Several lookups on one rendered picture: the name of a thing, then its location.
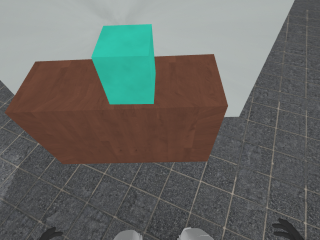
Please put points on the robot right hand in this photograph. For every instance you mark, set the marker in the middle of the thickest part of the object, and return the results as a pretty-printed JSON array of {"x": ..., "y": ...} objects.
[{"x": 292, "y": 234}]

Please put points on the pedestal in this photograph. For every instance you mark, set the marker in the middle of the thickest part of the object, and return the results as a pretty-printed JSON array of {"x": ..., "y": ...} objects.
[{"x": 63, "y": 106}]

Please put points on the robot left thigh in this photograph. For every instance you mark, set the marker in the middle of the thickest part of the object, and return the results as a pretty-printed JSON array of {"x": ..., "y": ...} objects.
[{"x": 128, "y": 235}]

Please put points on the robot left hand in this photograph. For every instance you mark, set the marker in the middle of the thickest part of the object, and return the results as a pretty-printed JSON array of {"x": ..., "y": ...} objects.
[{"x": 50, "y": 233}]

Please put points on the robot right thigh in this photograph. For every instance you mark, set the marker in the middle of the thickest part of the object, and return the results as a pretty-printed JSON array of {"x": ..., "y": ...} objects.
[{"x": 194, "y": 234}]

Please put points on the carton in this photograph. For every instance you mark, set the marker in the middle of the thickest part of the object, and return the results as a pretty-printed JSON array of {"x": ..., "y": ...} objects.
[{"x": 125, "y": 63}]

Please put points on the robot thigh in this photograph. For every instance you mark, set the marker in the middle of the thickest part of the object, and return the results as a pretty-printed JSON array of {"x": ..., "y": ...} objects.
[
  {"x": 194, "y": 234},
  {"x": 128, "y": 235}
]

